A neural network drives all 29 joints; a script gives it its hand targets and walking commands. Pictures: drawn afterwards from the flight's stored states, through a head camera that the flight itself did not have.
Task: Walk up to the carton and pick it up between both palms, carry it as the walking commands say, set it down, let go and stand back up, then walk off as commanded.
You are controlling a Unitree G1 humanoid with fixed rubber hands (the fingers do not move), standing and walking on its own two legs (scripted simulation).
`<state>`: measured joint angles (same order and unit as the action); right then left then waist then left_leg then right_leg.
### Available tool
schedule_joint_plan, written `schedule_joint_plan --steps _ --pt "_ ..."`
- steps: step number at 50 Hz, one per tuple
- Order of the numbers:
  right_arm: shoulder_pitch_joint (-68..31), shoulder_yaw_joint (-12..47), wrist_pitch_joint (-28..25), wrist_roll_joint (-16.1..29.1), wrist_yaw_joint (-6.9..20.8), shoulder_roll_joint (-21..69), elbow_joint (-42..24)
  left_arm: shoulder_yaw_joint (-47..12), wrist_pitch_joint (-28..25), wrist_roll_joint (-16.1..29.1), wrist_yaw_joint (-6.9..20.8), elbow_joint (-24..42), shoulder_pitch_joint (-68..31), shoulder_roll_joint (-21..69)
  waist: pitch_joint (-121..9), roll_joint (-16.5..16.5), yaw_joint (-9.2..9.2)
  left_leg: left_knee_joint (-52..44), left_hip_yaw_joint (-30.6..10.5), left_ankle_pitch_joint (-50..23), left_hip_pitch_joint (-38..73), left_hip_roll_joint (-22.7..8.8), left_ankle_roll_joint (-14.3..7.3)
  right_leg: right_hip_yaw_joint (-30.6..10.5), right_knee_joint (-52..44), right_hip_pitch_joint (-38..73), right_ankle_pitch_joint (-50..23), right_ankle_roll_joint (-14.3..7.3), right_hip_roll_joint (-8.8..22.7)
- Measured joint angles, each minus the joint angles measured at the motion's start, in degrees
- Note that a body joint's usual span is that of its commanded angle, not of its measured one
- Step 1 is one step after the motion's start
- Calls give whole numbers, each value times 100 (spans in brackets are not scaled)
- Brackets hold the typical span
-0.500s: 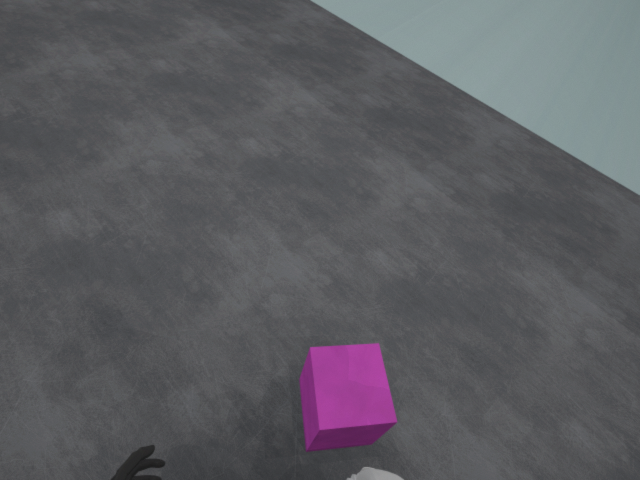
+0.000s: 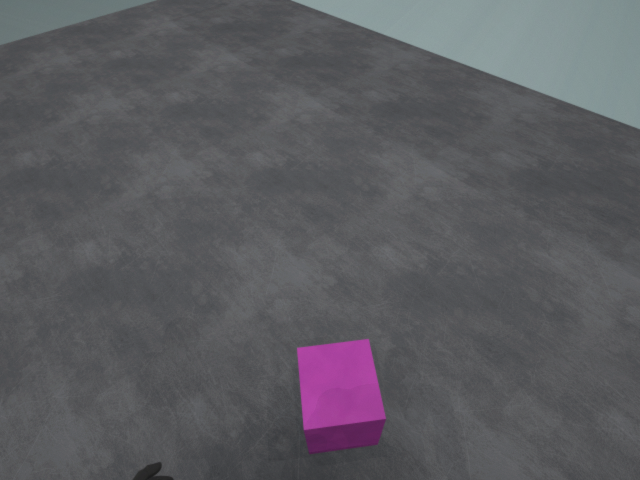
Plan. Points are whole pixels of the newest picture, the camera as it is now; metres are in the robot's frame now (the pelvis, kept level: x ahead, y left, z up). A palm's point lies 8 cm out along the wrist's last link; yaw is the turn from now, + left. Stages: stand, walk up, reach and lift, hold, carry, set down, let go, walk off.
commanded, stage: walk up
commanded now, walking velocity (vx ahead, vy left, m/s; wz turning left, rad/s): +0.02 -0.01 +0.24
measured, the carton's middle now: (338, 397) +0.44 -0.03 -0.65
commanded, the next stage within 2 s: none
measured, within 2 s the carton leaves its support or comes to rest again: neither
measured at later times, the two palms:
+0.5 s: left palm out of the picture +0.10 +0.30 -0.14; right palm out of the picture -0.02 -0.21 -0.13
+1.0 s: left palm out of the picture +0.02 +0.29 -0.14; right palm out of the picture -0.02 -0.22 -0.10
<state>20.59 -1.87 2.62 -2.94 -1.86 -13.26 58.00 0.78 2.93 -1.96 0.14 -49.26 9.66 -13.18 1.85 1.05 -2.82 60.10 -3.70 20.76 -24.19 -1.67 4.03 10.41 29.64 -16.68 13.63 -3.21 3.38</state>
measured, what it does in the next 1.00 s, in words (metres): steps on the spot: left foot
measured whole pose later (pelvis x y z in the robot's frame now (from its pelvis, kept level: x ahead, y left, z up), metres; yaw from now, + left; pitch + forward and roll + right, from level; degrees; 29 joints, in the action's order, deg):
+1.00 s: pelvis -0.02 +0.04 +0.01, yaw +8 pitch +2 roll -4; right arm 21.8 -1.9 -0.8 -2.3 -2.7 -11.1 58.0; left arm 0.8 5.3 -1.7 0.1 -53.4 11.4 -15.2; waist -0.1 -0.4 -2.7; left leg 22.9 -8.3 5.9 -19.5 -2.1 -0.3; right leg 8.1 42.3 -20.8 20.9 0.6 -1.3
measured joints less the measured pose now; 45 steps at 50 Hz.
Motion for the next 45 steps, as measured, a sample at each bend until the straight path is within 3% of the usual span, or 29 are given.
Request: schedule_joint_plan --steps 7,16,21,24,27,29,35,45 --pt "-44 -1 48 40 100 -1 0 -1 -131 27 -66 -1 193 41 -9 44 -1 120 8 -44 -3 -1 0 39 -34 67 -1 -56 102" --pt "-65 0 99 81 141 -2 -2 0 -131 28 -71 35 237 40 -84 -1 -3 -8 10 -42 -6 -2 0 86 -34 171 -19 31 183" --pt "-17 0 99 81 142 -3 -3 -1 -128 28 -71 64 32 38 -105 -58 -23 -900 9 -38 6 -10 -1 314 -34 170 -30 148 142" --pt "-4 -1 25 81 128 -6 -10 -1 -83 28 -71 68 3 19 -109 -76 -30 -2007 46 -134 284 -16 -9 425 82 165 17 272 57" --pt "14 0 -97 63 92 104 -4 1 68 28 -72 27 1 -62 -70 -215 -52 -2218 43 -524 390 -4 -413 284 883 -17 619 321 12" --pt "83 0 -132 62 48 175 -3 0 170 28 -60 32 -24 -97 -88 -205 -51 -2454 -87 -606 423 -82 -512 93 1662 -301 743 361 -193" --pt "149 0 -252 62 5 195 -7 0 236 28 -3 -81 16 -222 -100 -245 -12 -3446 -467 -1264 461 -145 -515 -150 2339 -575 725 374 -401" --pt "136 0 -343 62 -51 212 -4 -1 234 30 -3 -389 171 -203 -170 -267 7 -3661 -457 -1421 466 -101 -495 -230 1888 -516 729 406 -483"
